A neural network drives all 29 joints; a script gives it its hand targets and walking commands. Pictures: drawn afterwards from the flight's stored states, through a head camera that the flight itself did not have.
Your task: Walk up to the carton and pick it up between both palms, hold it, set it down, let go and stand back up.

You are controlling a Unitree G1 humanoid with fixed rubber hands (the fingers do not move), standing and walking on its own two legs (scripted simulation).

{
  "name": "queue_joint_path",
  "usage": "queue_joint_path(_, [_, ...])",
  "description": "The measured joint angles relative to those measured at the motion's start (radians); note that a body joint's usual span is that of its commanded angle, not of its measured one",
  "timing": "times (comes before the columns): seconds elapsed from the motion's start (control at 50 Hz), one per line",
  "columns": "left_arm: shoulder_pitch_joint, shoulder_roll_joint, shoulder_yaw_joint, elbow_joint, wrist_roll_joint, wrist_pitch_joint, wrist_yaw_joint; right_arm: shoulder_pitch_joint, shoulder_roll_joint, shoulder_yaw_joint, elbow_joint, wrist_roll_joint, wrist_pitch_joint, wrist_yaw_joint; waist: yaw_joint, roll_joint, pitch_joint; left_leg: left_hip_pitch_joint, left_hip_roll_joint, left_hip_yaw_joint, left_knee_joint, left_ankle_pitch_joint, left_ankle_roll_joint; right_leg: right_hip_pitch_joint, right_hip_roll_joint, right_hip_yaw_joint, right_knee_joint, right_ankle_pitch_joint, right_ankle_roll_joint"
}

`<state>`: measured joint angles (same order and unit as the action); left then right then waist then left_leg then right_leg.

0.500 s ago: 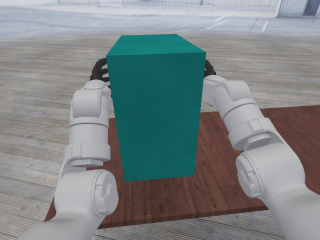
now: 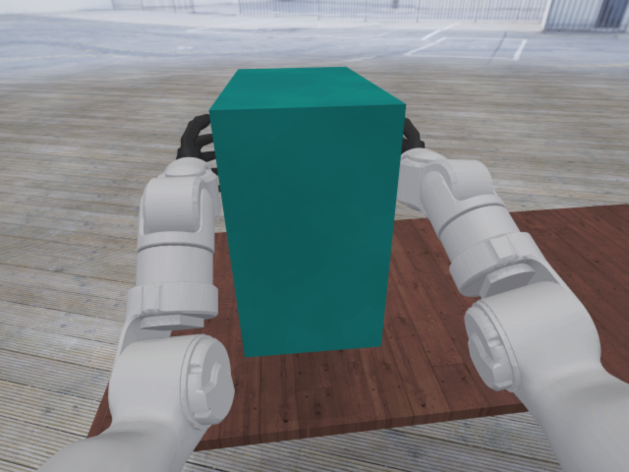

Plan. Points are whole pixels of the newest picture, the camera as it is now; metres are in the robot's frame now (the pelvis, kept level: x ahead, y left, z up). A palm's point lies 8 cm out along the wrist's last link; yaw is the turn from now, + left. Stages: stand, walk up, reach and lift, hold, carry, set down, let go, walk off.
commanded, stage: hold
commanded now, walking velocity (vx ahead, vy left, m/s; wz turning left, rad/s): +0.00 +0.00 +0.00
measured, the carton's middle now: (302, 193) +0.41 +0.00 +0.25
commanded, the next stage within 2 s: none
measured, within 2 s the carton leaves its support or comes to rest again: neither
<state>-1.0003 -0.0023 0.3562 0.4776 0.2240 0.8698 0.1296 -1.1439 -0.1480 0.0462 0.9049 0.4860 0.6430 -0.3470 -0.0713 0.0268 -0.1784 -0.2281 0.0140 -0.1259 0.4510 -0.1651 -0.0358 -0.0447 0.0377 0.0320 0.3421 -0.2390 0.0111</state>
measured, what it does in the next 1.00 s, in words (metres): stands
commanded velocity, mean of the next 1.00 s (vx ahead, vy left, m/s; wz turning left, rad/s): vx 0.00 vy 0.00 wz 0.00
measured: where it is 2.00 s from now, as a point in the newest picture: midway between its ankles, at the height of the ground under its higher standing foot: outside the picture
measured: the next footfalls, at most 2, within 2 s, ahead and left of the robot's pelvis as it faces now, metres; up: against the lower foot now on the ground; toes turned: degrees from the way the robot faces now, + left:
none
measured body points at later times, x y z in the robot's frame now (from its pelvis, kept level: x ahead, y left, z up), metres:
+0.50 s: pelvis +0.00 +0.00 +0.00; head -0.09 +0.01 +0.44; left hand +0.38 +0.13 +0.30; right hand +0.38 -0.13 +0.29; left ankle +0.05 +0.13 -0.74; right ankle -0.03 -0.13 -0.74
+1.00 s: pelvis +0.00 +0.00 +0.00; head -0.10 +0.01 +0.44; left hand +0.38 +0.13 +0.30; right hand +0.39 -0.13 +0.29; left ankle +0.05 +0.13 -0.74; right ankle -0.03 -0.13 -0.74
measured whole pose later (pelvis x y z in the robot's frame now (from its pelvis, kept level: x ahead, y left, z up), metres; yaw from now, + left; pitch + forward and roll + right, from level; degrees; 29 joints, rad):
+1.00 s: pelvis +0.00 +0.00 +0.00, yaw +0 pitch -3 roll -2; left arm -0.99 0.00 0.34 0.47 0.22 0.87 0.13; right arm -1.14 -0.15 0.05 0.90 0.48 0.64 -0.35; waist -0.07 0.02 -0.18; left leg -0.24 0.01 -0.13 0.45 -0.16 -0.04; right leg -0.05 0.04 0.03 0.33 -0.23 0.01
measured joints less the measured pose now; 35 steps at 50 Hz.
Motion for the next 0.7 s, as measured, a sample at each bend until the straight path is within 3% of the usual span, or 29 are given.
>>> queue_joint_path(0.44, [0.024,-0.001,-0.012,-0.028,-0.004,0.005,-0.002,0.019,0.003,0.005,-0.029,-0.003,0.009,-0.004,-0.008,-0.004,0.002,0.0,-0.001,-0.005,0.005,-0.003,0.0,0.006,0.001,-0.004,-0.004,0.0,0.0])
queue_joint_path(0.7, [-0.001,0.0,0.0,-0.002,-0.002,-0.003,-0.001,-0.003,0.001,-0.01,-0.007,-0.006,0.007,-0.002,0.005,-0.006,-0.004,-0.006,-0.001,0.0,0.003,0.002,0.001,-0.007,0.001,0.001,0.003,0.001,0.0])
